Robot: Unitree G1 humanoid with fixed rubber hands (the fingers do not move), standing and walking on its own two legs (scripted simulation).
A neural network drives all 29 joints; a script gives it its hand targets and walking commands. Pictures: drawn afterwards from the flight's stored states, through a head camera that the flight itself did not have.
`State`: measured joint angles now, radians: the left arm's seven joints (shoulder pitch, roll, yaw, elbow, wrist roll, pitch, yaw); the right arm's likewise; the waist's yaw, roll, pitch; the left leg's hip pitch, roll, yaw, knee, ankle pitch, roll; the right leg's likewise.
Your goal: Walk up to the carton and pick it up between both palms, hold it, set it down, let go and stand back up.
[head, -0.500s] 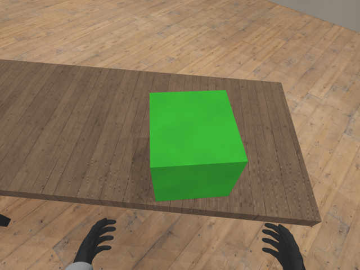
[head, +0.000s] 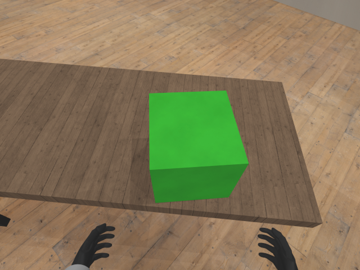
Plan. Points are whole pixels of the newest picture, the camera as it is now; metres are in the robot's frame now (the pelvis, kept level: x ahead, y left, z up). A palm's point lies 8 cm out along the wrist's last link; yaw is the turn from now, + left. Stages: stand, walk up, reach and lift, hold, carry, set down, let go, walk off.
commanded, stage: let go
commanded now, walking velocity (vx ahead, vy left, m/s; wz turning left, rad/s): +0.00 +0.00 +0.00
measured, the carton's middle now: (190, 147) +0.40 +0.03 +0.00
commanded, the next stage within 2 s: stand in 0.38 s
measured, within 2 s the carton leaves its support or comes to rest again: neither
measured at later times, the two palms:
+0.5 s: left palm (80, 264) +0.13 +0.25 -0.08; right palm out of the picture +0.16 -0.22 -0.09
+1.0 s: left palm out of the picture +0.08 +0.31 -0.09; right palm out of the picture +0.12 -0.29 -0.08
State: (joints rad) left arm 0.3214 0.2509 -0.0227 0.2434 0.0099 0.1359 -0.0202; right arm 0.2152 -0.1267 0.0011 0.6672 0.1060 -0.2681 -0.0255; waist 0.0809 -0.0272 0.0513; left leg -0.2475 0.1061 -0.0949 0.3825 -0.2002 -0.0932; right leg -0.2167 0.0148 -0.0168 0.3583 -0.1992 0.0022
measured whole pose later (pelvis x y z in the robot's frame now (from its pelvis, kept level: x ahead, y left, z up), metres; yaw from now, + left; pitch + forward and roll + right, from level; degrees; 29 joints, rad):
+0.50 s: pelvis +0.00 +0.00 +0.00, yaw +0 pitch +2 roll -1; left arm 0.31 0.28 -0.02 0.35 0.01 0.07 -0.01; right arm 0.18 -0.19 0.00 0.75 0.07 -0.16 -0.01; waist 0.08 -0.03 0.04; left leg -0.23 0.10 -0.09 0.40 -0.21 -0.10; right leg -0.21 0.01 -0.02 0.38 -0.21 0.00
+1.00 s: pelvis +0.00 +0.00 +0.00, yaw +0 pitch +1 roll -1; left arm 0.31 0.42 0.00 0.67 0.01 -0.03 -0.01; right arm 0.29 -0.37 -0.01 0.75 0.07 0.00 0.01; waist 0.08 -0.03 -0.08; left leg -0.23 0.10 -0.09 0.44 -0.24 -0.10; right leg -0.21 0.01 -0.02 0.44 -0.25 0.00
